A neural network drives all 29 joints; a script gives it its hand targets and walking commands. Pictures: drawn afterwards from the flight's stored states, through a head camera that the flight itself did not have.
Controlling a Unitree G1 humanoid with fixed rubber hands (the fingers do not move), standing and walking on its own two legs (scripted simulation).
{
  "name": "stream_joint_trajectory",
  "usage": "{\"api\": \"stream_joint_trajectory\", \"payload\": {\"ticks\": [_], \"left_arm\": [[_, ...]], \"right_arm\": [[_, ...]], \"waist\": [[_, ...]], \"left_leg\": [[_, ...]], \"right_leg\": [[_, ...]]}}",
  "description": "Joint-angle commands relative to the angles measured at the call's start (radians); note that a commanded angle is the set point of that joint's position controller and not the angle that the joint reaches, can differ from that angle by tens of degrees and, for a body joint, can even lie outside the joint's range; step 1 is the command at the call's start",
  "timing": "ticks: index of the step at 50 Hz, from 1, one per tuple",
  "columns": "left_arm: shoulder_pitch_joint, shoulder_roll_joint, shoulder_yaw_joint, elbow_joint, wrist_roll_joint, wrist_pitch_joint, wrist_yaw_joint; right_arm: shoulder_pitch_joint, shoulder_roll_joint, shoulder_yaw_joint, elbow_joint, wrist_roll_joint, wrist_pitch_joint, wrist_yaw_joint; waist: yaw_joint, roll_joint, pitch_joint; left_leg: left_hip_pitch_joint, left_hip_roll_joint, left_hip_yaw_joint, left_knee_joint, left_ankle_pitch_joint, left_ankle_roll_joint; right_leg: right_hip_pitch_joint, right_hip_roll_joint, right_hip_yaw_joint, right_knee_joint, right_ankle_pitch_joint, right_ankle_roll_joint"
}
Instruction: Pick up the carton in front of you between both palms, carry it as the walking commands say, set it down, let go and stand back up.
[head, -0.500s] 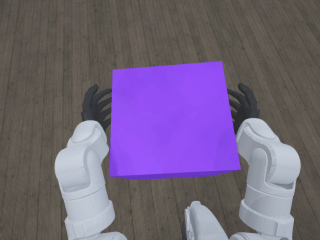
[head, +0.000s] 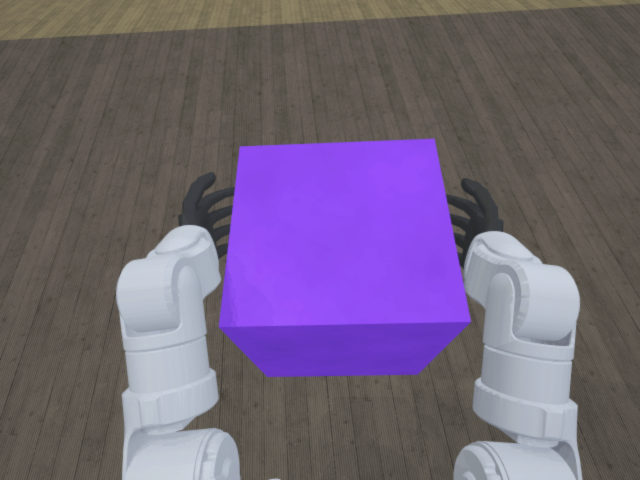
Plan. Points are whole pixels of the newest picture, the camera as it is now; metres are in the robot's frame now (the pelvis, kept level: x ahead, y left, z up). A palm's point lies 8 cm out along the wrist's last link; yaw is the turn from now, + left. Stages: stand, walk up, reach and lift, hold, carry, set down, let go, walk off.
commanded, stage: carry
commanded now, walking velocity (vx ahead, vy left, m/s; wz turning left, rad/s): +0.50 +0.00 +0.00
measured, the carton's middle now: (339, 274) +0.36 +0.00 +0.09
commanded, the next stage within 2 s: none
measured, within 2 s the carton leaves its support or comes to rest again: neither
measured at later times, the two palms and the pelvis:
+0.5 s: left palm (230, 91) +0.62 +0.15 +0.20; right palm (426, 77) +0.66 -0.15 +0.20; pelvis +0.30 -0.03 +0.06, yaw +1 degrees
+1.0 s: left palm out of the picture +0.97 +0.11 +0.26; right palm out of the picture +0.94 -0.19 +0.26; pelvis +0.61 +0.00 +0.12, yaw +0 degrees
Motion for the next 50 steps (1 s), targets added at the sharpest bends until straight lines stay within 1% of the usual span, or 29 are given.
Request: {"api": "stream_joint_trajectory", "payload": {"ticks": [1, 2, 3, 4, 6, 10, 14, 16, 17, 18, 19, 20, 21, 22, 23, 25, 29, 32, 34, 35, 36, 37, 38, 39, 41, 42, 44, 47, 50], "left_arm": [[-0.503, -0.683, -0.551, -0.025, -0.137, 0.038, -0.034], [-0.501, -0.708, -0.525, -0.011, -0.110, 0.034, -0.027], [-0.492, -0.722, -0.499, -0.009, -0.085, 0.028, -0.025], [-0.481, -0.746, -0.489, 0.003, -0.066, 0.020, -0.026], [-0.488, -0.775, -0.496, -0.003, -0.043, -0.001, -0.026], [-0.498, -0.757, -0.541, -0.053, -0.038, -0.026, -0.017], [-0.478, -0.700, -0.572, -0.077, -0.070, -0.007, -0.014], [-0.474, -0.686, -0.580, -0.067, -0.088, 0.010, -0.019], [-0.463, -0.684, -0.580, -0.049, -0.096, 0.018, -0.020], [-0.454, -0.677, -0.579, -0.023, -0.108, 0.022, -0.021], [-0.440, -0.656, -0.572, -0.018, -0.108, 0.024, -0.018], [-0.453, -0.691, -0.584, -0.015, -0.124, 0.025, -0.018], [-0.519, -0.726, -0.615, -0.057, -0.161, 0.029, -0.028], [-0.586, -0.782, -0.661, -0.091, -0.213, 0.024, -0.042], [-0.651, -0.830, -0.696, -0.127, -0.259, 0.015, -0.056], [-0.722, -0.881, -0.738, -0.158, -0.317, -0.004, -0.074], [-0.688, -0.843, -0.722, -0.133, -0.333, -0.017, -0.078], [-0.589, -0.789, -0.675, -0.060, -0.286, 0.000, -0.065], [-0.547, -0.768, -0.644, -0.015, -0.245, 0.013, -0.059], [-0.534, -0.762, -0.630, 0.000, -0.226, 0.019, -0.056], [-0.515, -0.754, -0.618, 0.012, -0.203, 0.027, -0.053], [-0.519, -0.734, -0.596, 0.012, -0.178, 0.033, -0.049], [-0.508, -0.739, -0.571, 0.004, -0.157, 0.038, -0.049], [-0.557, -0.731, -0.553, -0.011, -0.137, 0.034, -0.042], [-0.532, -0.756, -0.504, 0.001, -0.086, 0.022, -0.033], [-0.514, -0.770, -0.492, 0.014, -0.065, 0.013, -0.032], [-0.504, -0.776, -0.494, 0.011, -0.038, -0.006, -0.026], [-0.506, -0.751, -0.517, -0.025, -0.027, -0.023, -0.015], [-0.496, -0.703, -0.535, -0.048, -0.045, -0.012, -0.011]], "right_arm": [[-0.535, 0.631, 0.569, -0.010, 0.201, 0.008, 0.008], [-0.601, 0.679, 0.604, -0.051, 0.243, 0.008, 0.021], [-0.676, 0.742, 0.660, -0.086, 0.305, 0.000, 0.037], [-0.742, 0.785, 0.702, -0.117, 0.358, -0.012, 0.054], [-0.814, 0.840, 0.739, -0.150, 0.419, -0.035, 0.076], [-0.766, 0.804, 0.726, -0.148, 0.433, -0.051, 0.081], [-0.645, 0.710, 0.662, -0.088, 0.364, -0.028, 0.057], [-0.600, 0.672, 0.625, -0.055, 0.318, -0.012, 0.046], [-0.574, 0.651, 0.609, -0.048, 0.297, -0.003, 0.039], [-0.564, 0.625, 0.589, -0.038, 0.270, 0.005, 0.032], [-0.560, 0.617, 0.571, -0.050, 0.255, 0.014, 0.026], [-0.584, 0.604, 0.548, -0.060, 0.242, 0.017, 0.022], [-0.596, 0.630, 0.536, -0.050, 0.218, 0.014, 0.017], [-0.587, 0.643, 0.507, -0.046, 0.187, 0.010, 0.015], [-0.583, 0.664, 0.491, -0.039, 0.169, 0.004, 0.014], [-0.576, 0.671, 0.482, -0.036, 0.135, -0.015, 0.010], [-0.580, 0.630, 0.510, -0.063, 0.119, -0.033, -0.005], [-0.546, 0.599, 0.526, -0.042, 0.125, -0.015, -0.008], [-0.548, 0.602, 0.535, -0.023, 0.141, 0.000, -0.001], [-0.545, 0.613, 0.540, -0.005, 0.153, 0.005, 0.004], [-0.532, 0.618, 0.540, 0.022, 0.163, 0.008, 0.008], [-0.512, 0.629, 0.538, 0.039, 0.168, 0.009, 0.011], [-0.550, 0.620, 0.548, 0.034, 0.176, 0.005, 0.012], [-0.573, 0.674, 0.567, 0.015, 0.201, 0.009, 0.019], [-0.716, 0.782, 0.672, -0.066, 0.313, -0.005, 0.048], [-0.772, 0.818, 0.709, -0.097, 0.362, -0.018, 0.061], [-0.824, 0.852, 0.739, -0.127, 0.419, -0.040, 0.076], [-0.787, 0.816, 0.729, -0.128, 0.432, -0.050, 0.078], [-0.709, 0.753, 0.689, -0.088, 0.399, -0.035, 0.064]], "waist": [[-0.108, 0.339, -0.454], [-0.089, 0.206, -0.415], [-0.092, 0.069, -0.398], [-0.083, 0.023, -0.389], [-0.053, 0.079, -0.410], [-0.067, 0.143, -0.377], [-0.053, 0.190, -0.333], [-0.001, 0.224, -0.346], [0.047, 0.182, -0.382], [0.092, 0.102, -0.462], [0.099, -0.146, -0.566], [0.114, -0.275, -0.524], [0.103, -0.138, -0.468], [0.112, -0.005, -0.444], [0.099, 0.066, -0.417], [0.071, 0.048, -0.416], [0.079, -0.040, -0.373], [0.071, -0.072, -0.334], [0.027, -0.122, -0.329], [-0.023, -0.112, -0.356], [-0.075, -0.052, -0.423], [-0.139, 0.103, -0.491], [-0.125, 0.397, -0.508], [-0.100, 0.310, -0.458], [-0.101, 0.049, -0.408], [-0.088, 0.026, -0.401], [-0.064, 0.085, -0.417], [-0.072, 0.135, -0.379], [-0.055, 0.176, -0.340]], "left_leg": [[0.837, 0.350, -0.939, -0.490, -0.008, 0.250], [0.809, 0.349, -0.830, -0.405, 0.157, 0.251], [0.766, 0.336, -0.715, -0.328, 0.326, 0.230], [0.727, 0.312, -0.630, -0.315, 0.365, 0.186], [0.704, 0.284, -0.514, -0.346, 0.249, 0.129], [0.733, 0.278, -0.404, -0.395, 0.256, 0.157], [0.613, 0.242, -0.232, -0.425, 0.309, 0.119], [0.555, 0.227, -0.158, -0.334, 0.498, 0.079], [0.501, 0.198, -0.080, -0.183, 0.641, 0.041], [0.365, 0.158, -0.033, 0.032, 0.641, -0.007], [0.107, 0.071, -0.040, 0.341, 0.321, -0.071], [-0.128, -0.072, -0.116, 0.538, -0.158, -0.080], [-0.222, -0.015, -0.204, 0.698, -0.172, -0.055], [-0.261, 0.013, -0.214, 0.748, -0.149, -0.041], [-0.266, 0.042, -0.210, 0.716, -0.117, -0.030], [-0.218, 0.065, -0.199, 0.602, -0.063, -0.020], [-0.226, 0.070, -0.137, 0.389, -0.055, -0.027], [-0.061, 0.049, -0.070, 0.097, -0.027, -0.032], [0.136, -0.022, 0.046, -0.026, -0.026, -0.020], [0.304, -0.070, 0.100, -0.099, 0.024, -0.010], [0.542, -0.087, 0.077, -0.136, 0.035, 0.019], [0.753, 0.084, -0.258, -0.246, -0.149, 0.081], [0.881, 0.331, -0.843, -0.429, -0.121, 0.239], [0.878, 0.360, -0.925, -0.449, 0.050, 0.276], [0.801, 0.335, -0.703, -0.310, 0.340, 0.232], [0.765, 0.314, -0.628, -0.311, 0.350, 0.189], [0.743, 0.291, -0.524, -0.345, 0.221, 0.142], [0.733, 0.285, -0.431, -0.388, 0.224, 0.158], [0.591, 0.254, -0.280, -0.428, 0.248, 0.124]], "right_leg": [[-0.563, 0.158, 0.058, 0.685, 0.039, -0.004], [-0.626, 0.112, 0.114, 0.795, 0.053, -0.032], [-0.651, 0.078, 0.115, 0.820, 0.084, -0.043], [-0.659, 0.062, 0.119, 0.780, 0.111, -0.054], [-0.624, 0.046, 0.107, 0.666, 0.164, -0.068], [-0.670, 0.034, 0.044, 0.470, 0.175, -0.048], [-0.448, 0.064, -0.052, 0.103, 0.212, -0.039], [-0.246, 0.141, -0.166, 0.003, 0.217, -0.049], [-0.062, 0.187, -0.217, -0.089, 0.272, -0.063], [0.218, 0.156, -0.117, -0.095, 0.259, -0.101], [0.429, -0.152, 0.441, -0.214, 0.074, -0.236], [0.489, -0.232, 0.807, -0.400, 0.206, -0.343], [0.470, -0.256, 0.744, -0.338, 0.341, -0.349], [0.430, -0.238, 0.642, -0.270, 0.492, -0.337], [0.370, -0.220, 0.542, -0.245, 0.555, -0.302], [0.310, -0.186, 0.435, -0.280, 0.418, -0.231], [0.279, -0.180, 0.305, -0.334, 0.413, -0.240], [0.184, -0.149, 0.170, -0.358, 0.454, -0.208], [0.106, -0.128, 0.090, -0.310, 0.595, -0.167], [0.051, -0.110, 0.028, -0.193, 0.731, -0.135], [-0.036, -0.071, -0.048, -0.015, 0.855, -0.094], [-0.223, -0.013, -0.071, 0.269, 0.668, -0.035], [-0.503, 0.149, -0.028, 0.517, 0.144, 0.005], [-0.621, 0.149, 0.077, 0.713, 0.006, -0.013], [-0.686, 0.080, 0.116, 0.788, 0.062, -0.043], [-0.689, 0.067, 0.117, 0.743, 0.088, -0.054], [-0.649, 0.053, 0.102, 0.630, 0.118, -0.066], [-0.659, 0.041, 0.052, 0.450, 0.125, -0.052], [-0.455, 0.053, -0.007, 0.135, 0.187, -0.041]]}}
